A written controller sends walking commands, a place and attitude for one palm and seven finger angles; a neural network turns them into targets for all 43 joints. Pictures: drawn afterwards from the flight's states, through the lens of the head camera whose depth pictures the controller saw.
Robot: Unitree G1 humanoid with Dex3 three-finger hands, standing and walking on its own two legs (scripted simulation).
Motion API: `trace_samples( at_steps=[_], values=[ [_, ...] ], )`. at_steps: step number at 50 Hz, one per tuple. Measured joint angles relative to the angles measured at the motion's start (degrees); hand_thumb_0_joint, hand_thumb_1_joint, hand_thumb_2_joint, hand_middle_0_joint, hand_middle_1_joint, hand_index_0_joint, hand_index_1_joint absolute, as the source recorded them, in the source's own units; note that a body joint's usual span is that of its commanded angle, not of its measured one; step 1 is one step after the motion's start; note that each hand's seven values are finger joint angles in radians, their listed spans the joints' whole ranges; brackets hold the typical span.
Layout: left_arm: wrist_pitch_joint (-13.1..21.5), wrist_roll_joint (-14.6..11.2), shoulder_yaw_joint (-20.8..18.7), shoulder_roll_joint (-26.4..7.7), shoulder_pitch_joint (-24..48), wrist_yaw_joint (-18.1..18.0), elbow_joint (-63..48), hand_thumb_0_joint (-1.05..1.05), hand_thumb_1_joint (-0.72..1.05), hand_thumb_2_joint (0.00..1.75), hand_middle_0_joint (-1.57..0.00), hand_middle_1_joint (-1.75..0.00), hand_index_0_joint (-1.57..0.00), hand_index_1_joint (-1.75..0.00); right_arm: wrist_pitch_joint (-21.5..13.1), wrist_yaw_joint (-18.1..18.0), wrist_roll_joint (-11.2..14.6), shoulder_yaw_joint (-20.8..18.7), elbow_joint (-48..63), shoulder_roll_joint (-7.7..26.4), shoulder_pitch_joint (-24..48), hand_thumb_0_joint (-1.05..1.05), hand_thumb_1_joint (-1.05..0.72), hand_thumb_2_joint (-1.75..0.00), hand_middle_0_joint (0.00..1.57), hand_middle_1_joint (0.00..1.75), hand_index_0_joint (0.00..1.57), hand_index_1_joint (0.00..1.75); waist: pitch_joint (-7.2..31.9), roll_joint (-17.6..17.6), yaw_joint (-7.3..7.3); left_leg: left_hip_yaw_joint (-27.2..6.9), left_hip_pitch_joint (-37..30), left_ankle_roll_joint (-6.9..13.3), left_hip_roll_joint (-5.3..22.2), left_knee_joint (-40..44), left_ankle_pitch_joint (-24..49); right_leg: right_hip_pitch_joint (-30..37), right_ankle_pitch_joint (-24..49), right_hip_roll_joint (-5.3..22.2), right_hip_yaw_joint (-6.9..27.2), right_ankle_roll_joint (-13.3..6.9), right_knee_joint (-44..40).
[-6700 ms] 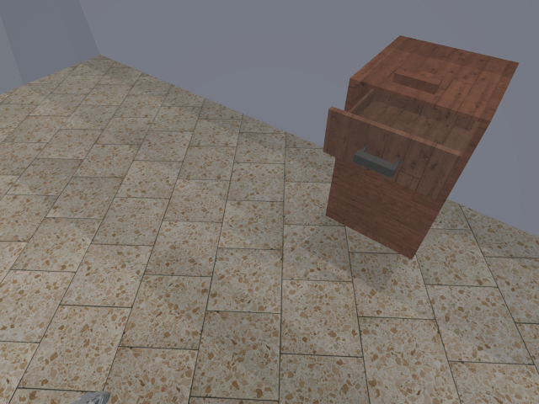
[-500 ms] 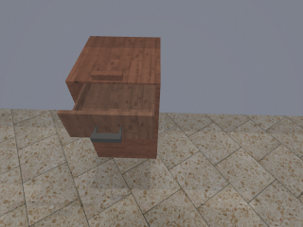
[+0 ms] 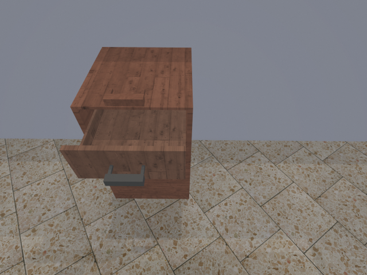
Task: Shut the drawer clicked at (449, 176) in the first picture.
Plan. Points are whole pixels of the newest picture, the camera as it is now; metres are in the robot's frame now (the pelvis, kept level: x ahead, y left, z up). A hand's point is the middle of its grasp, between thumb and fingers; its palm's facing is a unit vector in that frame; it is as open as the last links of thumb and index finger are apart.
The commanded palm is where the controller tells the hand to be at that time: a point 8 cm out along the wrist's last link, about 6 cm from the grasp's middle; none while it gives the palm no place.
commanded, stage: come to a stop and stand still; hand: left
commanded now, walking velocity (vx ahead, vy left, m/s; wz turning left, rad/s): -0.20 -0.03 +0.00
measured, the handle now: (125, 173) +0.44 +0.22 -0.15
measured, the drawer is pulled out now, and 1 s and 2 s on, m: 0.18 0.18 0.18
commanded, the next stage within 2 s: look again from close up in 1.04 s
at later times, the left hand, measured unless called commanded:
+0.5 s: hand out of the picture +0.04 +0.19 -0.16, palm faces +0.04 -0.96 -0.27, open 7.3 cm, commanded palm none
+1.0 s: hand out of the picture -0.03 +0.13 -0.16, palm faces +0.06 -0.98 -0.18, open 7.3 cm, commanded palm none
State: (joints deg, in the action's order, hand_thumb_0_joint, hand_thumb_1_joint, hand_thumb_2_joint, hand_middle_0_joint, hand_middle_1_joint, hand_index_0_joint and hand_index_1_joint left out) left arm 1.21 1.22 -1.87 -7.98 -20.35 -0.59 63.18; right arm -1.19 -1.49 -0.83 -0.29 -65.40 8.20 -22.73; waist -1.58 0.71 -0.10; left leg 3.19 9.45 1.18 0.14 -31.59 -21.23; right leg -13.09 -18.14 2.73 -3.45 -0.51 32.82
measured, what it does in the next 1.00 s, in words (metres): stands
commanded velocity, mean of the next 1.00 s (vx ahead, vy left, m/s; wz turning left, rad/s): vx -0.05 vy -0.02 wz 0.00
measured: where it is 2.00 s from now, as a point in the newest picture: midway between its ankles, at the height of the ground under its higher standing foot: outside the picture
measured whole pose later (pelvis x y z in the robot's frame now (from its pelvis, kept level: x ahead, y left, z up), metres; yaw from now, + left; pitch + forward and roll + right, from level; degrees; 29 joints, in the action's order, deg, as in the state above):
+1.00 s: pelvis +0.00 -0.03 +0.01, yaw +1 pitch -1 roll +0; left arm 0.8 0.3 0.2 -6.9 -18.6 -1.8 65.1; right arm 1.1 -1.4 -0.8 0.5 -67.6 8.1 -17.3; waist -2.3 0.8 -0.2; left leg 4.6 9.8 -2.0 3.7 -21.8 -10.8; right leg -8.5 -13.1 -1.0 -5.5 -2.9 22.3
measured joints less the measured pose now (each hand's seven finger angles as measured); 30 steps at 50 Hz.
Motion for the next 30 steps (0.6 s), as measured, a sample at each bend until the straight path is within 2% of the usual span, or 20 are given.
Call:
trace_samples(
  at_steps=[4, 5, 7, 10, 17, 21, 25, 30],
  values=[
    [1.5, -0.2, -0.1, 0.9, 1.0, -0.8, -0.9, 0.00, 0.91, 0.90, -0.20, -0.30, -0.20, -0.30, 1.3, 0.0, 0.1, 0.1, -0.4, -0.2, 1.6, 0.00, -0.91, -0.90, 0.20, 0.30, 0.20, 0.30, -0.6, 1.3, 0.14, 0.5, 4.3, -0.4, 1.0, -8.3, -5.2, 2.3, -1.4, 0.1, -2.0, 1.3, -1.7],
    [1.4, -0.1, 0.0, 1.0, 1.4, -1.1, -1.0, 0.00, 0.91, 0.90, -0.20, -0.30, -0.20, -0.30, 1.5, -0.1, 0.3, 0.1, -0.2, -0.3, 2.6, 0.00, -0.91, -0.90, 0.20, 0.30, 0.20, 0.30, -1.1, 1.1, 0.22, 0.8, 4.7, -0.6, 1.1, -7.1, -4.5, 2.9, -1.3, 0.2, -2.2, 1.4, -2.3],
    [0.6, -0.5, 0.3, 1.4, 2.0, -1.5, -0.8, 0.00, 0.91, 0.90, -0.20, -0.30, -0.20, -0.30, 0.8, -0.3, 0.4, 0.1, 0.3, -0.3, 4.5, 0.00, -0.91, -0.90, 0.20, 0.30, 0.20, 0.30, -2.0, 0.8, 0.34, 1.3, 3.7, -0.5, 1.3, -1.1, 4.9, 3.6, -1.9, 0.5, -2.2, 2.0, -1.7],
    [-0.9, -0.7, 0.6, 1.5, 3.0, -2.0, 0.1, 0.00, 0.91, 0.90, -0.20, -0.30, -0.20, -0.30, 0.4, -0.9, 0.1, 0.2, 0.3, -0.5, 7.4, 0.01, -0.92, -0.90, 0.20, 0.30, 0.20, 0.30, -2.1, -1.0, 1.00, 2.8, 1.8, 0.8, 0.2, 0.1, 3.2, 4.5, -2.0, 1.7, -0.8, 2.9, -2.0],
    [-2.5, -0.6, 0.6, -0.4, 5.5, -2.2, -1.1, 0.01, 0.92, 0.90, -0.20, -0.30, -0.20, -0.30, 0.4, -1.6, 0.3, -0.8, 3.0, 0.7, 11.1, 0.02, -0.94, -0.90, 0.20, 0.30, 0.20, 0.30, -3.6, -2.0, 0.79, 3.9, -0.2, 1.2, -0.7, 4.8, 4.6, 2.4, -1.6, 1.9, 0.9, 1.7, 0.3],
    [-2.5, -0.3, -0.1, -2.3, 6.6, -1.8, -2.5, 0.01, 0.92, 0.90, -0.20, -0.30, -0.20, -0.30, 1.1, -1.4, 0.1, -1.3, 4.0, 0.9, 11.9, 0.01, -0.93, -0.90, 0.20, 0.30, 0.20, 0.30, -4.0, -1.6, 0.63, 3.7, 0.9, 0.3, -0.4, 4.1, 4.8, 1.8, -1.2, 0.9, 0.5, 1.1, -0.8],
    [-1.3, -0.1, 0.2, -2.3, 6.3, -1.8, -2.7, 0.01, 0.91, 0.90, -0.20, -0.30, -0.20, -0.30, 2.2, -0.9, 0.3, -1.6, 3.7, 2.0, 12.5, 0.01, -0.93, -0.90, 0.20, 0.30, 0.20, 0.30, -2.8, 0.9, 0.12, 3.0, 2.0, -1.0, 1.4, 3.2, 4.7, 2.1, -0.5, -0.9, -0.3, 0.0, -3.0],
    [-0.8, -0.5, 1.1, -2.0, 6.3, -1.7, -1.8, 0.00, 0.91, 0.90, -0.20, -0.30, -0.20, -0.30, 2.2, -0.4, 0.3, -0.8, 2.3, 2.0, 12.2, 0.00, -0.92, -0.90, 0.20, 0.30, 0.20, 0.30, -1.5, 0.5, -0.25, 2.7, 0.2, -1.8, 1.6, 6.2, 6.7, 3.3, 0.6, -1.4, -0.6, -0.7, -4.6]
  ],
)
